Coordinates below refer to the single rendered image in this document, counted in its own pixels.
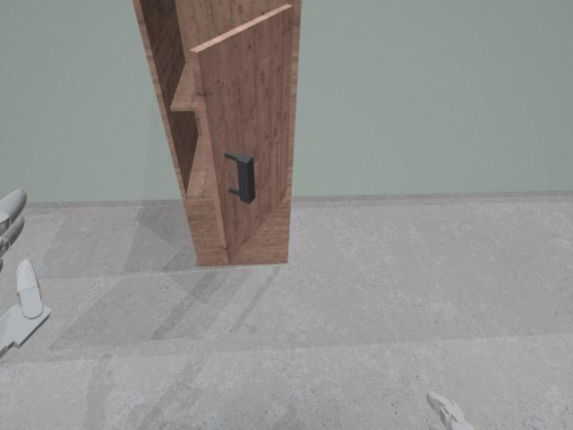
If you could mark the handle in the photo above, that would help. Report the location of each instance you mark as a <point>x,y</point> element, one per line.
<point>245,171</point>

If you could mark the cupboard door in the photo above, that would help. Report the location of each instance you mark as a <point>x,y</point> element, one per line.
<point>242,83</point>

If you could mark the right robot hand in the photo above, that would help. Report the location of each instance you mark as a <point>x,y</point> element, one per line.
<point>450,413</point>

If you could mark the left robot hand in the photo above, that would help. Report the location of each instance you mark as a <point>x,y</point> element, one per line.
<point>21,321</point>

